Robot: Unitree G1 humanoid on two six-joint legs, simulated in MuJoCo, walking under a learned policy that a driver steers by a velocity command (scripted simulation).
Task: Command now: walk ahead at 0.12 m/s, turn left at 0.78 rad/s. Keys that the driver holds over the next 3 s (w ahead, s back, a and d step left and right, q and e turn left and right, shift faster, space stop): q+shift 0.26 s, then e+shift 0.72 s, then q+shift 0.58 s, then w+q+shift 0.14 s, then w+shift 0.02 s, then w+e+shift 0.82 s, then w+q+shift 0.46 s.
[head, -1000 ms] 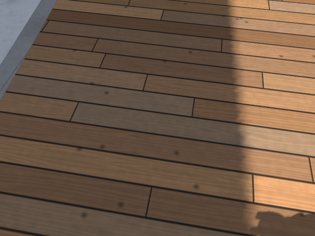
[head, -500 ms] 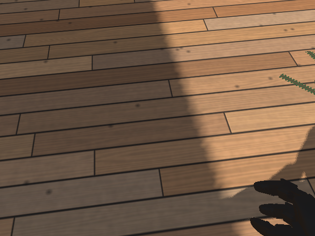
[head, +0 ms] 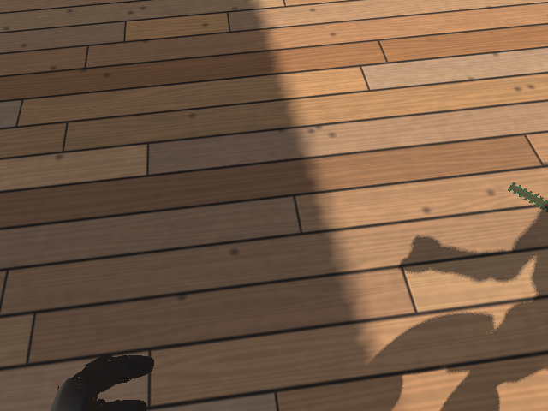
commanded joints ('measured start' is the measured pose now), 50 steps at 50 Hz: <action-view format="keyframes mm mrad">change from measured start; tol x32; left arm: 1 -18 153 65 -41 6 -11 13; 50 206 259 126 -91 -44 42 43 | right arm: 1 98 -66 -31 -79 -10 32 -14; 50 -302 -39 -38 -76 -31 -30 10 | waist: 1 14 -156 -149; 11 19 -91 -160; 13 58 398 -111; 36 111 86 -152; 38 97 -334 -130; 50 73 -129 -176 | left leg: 1 -57 85 2 12 97 -17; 11 285 22 109 -618 382 137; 13 540 299 -409 -775 961 351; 35 417 330 33 -749 713 288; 39 -194 -53 44 -18 -182 19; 50 -138 -58 -73 -254 239 0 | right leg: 1 152 -290 146 -202 327 -227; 10 202 -317 -74 -78 186 -115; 15 -335 -17 52 783 -480 76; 34 -19 -58 -58 269 -292 45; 37 202 -31 8 -48 53 -53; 39 394 -375 606 -132 592 -374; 50 367 -154 396 -101 312 -191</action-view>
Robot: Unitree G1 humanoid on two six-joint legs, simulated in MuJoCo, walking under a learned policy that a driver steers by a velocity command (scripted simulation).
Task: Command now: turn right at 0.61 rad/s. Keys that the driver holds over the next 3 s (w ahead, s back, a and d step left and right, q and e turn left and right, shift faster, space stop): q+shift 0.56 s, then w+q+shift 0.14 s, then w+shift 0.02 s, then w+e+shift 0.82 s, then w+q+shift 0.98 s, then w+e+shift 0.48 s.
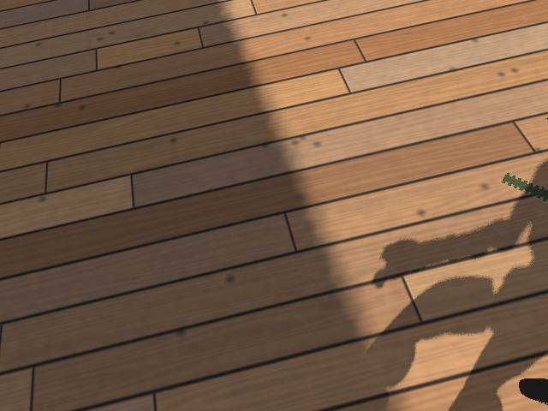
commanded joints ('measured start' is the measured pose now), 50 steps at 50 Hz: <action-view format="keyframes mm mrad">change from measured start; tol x16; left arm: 1 -39 151 36 -88 9 -5 13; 22 -196 7 1 -97 22 -40 -19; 50 202 154 24 95 45 -94 -59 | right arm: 1 2 -57 -7 -39 5 -11 4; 17 259 -187 -27 -22 7 -35 34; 50 33 -66 37 -121 -19 -38 85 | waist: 1 0 -152 -177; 12 7 -139 -55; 17 -70 236 -141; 28 28 164 -194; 31 7 -288 -137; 40 53 -17 43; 50 12 -186 35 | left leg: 1 -56 15 11 -98 58 -19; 10 202 65 109 -375 17 44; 13 239 81 46 -522 334 101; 16 414 306 -402 -625 675 358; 27 376 159 -405 -618 378 242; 30 -57 -55 -202 -307 -330 117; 32 -262 52 -99 30 -137 102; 37 -299 106 5 260 116 60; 43 -214 92 82 -25 207 47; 50 297 39 137 -545 55 77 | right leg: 1 227 -227 208 -50 384 -131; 12 143 -246 144 11 375 -121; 15 25 -5 -79 271 79 34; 17 -276 86 -60 577 -468 97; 19 -332 28 7 697 -411 108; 29 228 -27 -30 -113 9 87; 31 271 -458 571 -304 -563 -123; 36 211 -308 191 -297 -417 -37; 50 -6 -266 173 -269 -223 -130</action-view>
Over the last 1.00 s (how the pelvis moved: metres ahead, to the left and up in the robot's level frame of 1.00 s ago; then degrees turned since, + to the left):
0.07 0.00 0.01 -10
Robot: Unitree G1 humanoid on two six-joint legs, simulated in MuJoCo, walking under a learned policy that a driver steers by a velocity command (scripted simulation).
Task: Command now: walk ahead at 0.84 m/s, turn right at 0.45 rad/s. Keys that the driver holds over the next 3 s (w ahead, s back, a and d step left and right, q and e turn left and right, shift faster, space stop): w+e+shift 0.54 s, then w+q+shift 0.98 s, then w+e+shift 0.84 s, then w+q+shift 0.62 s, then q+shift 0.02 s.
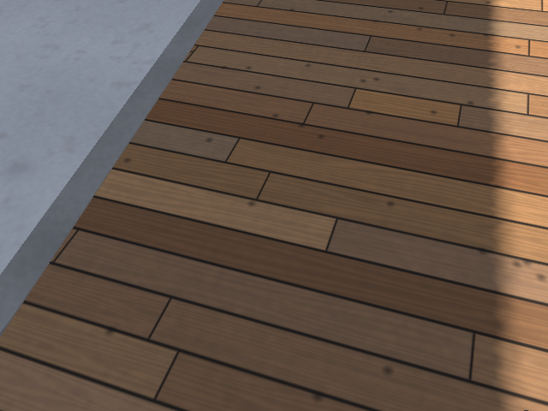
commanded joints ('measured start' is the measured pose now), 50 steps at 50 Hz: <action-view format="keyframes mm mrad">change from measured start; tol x64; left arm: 1 -141 179 45 -70 -6 -11 6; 50 -259 53 -59 -168 12 -85 31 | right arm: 1 92 -125 -40 -38 5 -52 -46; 50 395 -242 -69 179 8 -20 -53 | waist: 1 -184 -121 104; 50 -226 160 -151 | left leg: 1 429 -42 33 -185 13 39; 4 756 430 -721 -415 -657 129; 23 527 248 280 58 1469 49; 26 -321 -80 126 1088 -255 -7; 46 314 -181 178 43 255 198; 50 848 220 -820 -295 -171 532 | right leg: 1 -329 -138 196 38 21 -169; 12 -883 -89 -30 997 200 -59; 23 -198 124 -271 514 121 -228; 28 315 -235 652 -37 -110 -429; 46 172 -134 -230 332 1616 13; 50 -843 111 67 1430 -126 9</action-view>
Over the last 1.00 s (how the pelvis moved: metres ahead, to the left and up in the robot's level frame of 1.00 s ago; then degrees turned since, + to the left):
0.12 0.08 0.00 25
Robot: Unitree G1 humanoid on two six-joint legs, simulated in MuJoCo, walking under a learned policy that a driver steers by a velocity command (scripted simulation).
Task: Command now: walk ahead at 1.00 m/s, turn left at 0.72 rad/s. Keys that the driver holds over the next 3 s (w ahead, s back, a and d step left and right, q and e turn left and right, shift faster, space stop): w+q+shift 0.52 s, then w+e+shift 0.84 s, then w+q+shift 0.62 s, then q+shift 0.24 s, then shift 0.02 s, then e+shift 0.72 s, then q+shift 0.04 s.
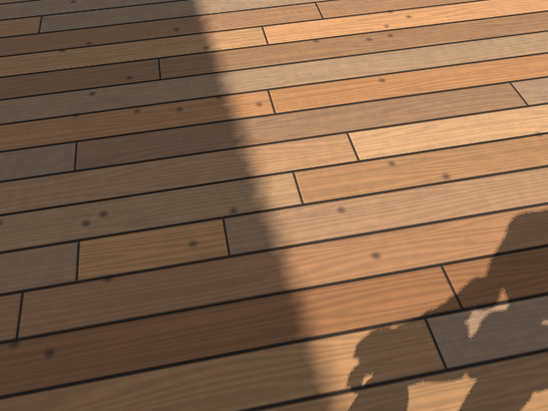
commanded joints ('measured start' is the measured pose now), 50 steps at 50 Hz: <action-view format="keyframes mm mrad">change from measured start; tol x32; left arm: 1 -131 98 -20 -216 7 -74 -22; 14 -504 44 -65 -385 -7 -14 -43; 19 189 267 41 -227 9 -32 25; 50 -116 -1 20 -120 -18 67 -78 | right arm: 1 218 -160 -68 15 -4 18 -21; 34 -297 -34 37 -246 -28 -5 65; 40 256 -276 -50 -77 -76 -32 -31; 50 69 -19 -13 10 2 -95 -25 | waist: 1 -37 -26 -149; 18 183 59 -276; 20 111 -433 -567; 35 9 -45 86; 41 -107 242 -521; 50 61 69 49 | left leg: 1 677 374 -904 -434 -379 247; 7 50 146 -522 -534 1 141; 17 381 129 -511 -76 816 -48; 20 -151 -37 -291 760 -306 -92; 21 -288 75 -244 810 -196 -75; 30 -299 191 -235 473 23 -100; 38 410 57 -40 -29 43 -67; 41 948 624 -882 -276 -423 -14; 50 368 371 -61 -509 228 -95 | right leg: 1 -807 -79 230 417 52 -11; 14 -445 -108 63 -606 491 45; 18 160 -118 132 -643 263 -3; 20 581 -626 915 -821 -245 -148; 34 -236 -294 62 -1206 538 -131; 38 -53 -314 36 -711 1209 -108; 41 -611 -81 146 257 -87 -96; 50 -734 -255 95 53 245 -58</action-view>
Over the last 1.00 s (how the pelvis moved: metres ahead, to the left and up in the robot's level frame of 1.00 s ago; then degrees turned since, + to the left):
0.77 -0.22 -0.04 -21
